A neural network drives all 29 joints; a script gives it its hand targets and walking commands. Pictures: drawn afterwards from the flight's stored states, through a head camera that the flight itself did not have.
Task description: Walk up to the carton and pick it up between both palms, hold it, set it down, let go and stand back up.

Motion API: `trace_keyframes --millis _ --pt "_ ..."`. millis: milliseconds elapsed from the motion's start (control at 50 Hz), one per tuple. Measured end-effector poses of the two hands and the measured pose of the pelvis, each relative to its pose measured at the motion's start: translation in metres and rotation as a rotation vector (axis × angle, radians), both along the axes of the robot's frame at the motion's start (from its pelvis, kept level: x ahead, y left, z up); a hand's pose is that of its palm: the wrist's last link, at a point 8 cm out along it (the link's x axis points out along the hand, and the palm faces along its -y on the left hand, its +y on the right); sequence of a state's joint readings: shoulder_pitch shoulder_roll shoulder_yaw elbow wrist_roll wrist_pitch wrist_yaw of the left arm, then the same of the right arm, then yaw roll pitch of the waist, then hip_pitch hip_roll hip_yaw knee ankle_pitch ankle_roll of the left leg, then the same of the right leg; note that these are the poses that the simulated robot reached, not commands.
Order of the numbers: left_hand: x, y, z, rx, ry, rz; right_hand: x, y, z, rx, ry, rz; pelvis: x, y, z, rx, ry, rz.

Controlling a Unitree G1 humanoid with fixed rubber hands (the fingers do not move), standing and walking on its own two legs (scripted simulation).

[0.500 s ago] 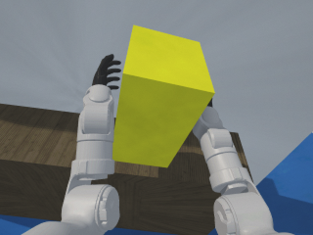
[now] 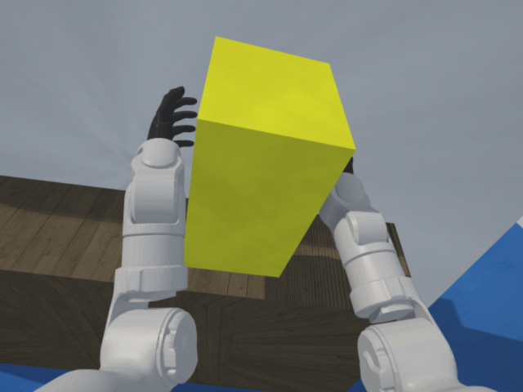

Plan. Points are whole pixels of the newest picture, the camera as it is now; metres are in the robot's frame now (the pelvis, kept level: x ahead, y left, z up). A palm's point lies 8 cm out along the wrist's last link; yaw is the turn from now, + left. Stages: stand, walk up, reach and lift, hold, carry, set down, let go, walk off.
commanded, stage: reach and lift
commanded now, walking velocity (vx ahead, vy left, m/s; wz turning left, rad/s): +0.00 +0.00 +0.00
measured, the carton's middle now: (251, 170) +0.37 +0.00 +0.17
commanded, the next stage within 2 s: hold in 0.34 s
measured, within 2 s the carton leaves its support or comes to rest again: neither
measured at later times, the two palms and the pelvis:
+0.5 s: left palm (163, 138) +0.37 +0.12 +0.22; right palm (341, 165) +0.36 -0.13 +0.19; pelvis +0.00 +0.00 +0.00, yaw +0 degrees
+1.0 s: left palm (151, 128) +0.36 +0.13 +0.24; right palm (338, 155) +0.36 -0.12 +0.21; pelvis -0.01 -0.01 +0.00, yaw +0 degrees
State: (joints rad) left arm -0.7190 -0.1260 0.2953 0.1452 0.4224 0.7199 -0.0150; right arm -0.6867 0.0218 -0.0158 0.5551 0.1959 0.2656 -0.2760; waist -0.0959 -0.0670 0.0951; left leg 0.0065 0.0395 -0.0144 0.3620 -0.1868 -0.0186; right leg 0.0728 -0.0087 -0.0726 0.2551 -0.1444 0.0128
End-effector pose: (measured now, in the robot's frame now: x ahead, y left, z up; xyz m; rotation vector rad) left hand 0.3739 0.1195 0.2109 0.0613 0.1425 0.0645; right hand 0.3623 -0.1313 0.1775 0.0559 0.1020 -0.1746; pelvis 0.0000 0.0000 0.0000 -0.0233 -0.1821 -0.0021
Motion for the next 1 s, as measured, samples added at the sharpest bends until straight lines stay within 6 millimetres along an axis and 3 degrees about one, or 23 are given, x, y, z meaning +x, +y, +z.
trace_keyframes --millis 400,780,1000 --pt "0.002 -0.001 0.007 -0.023 -0.005 -0.003 0.001 -0.002 0.011 -0.020 -0.006 -0.004 -0.002 -0.001 -0.001 -0.001 -0.002 -0.006" --pt "-0.017 0.009 0.023 -0.036 -0.027 0.039 -0.006 0.008 0.028 -0.017 -0.031 0.036 -0.006 -0.004 -0.001 0.000 -0.012 -0.005" --pt "-0.015 0.010 0.032 -0.037 -0.023 0.040 -0.004 0.009 0.035 -0.014 -0.025 0.036 -0.007 -0.005 -0.001 0.003 -0.010 -0.003"
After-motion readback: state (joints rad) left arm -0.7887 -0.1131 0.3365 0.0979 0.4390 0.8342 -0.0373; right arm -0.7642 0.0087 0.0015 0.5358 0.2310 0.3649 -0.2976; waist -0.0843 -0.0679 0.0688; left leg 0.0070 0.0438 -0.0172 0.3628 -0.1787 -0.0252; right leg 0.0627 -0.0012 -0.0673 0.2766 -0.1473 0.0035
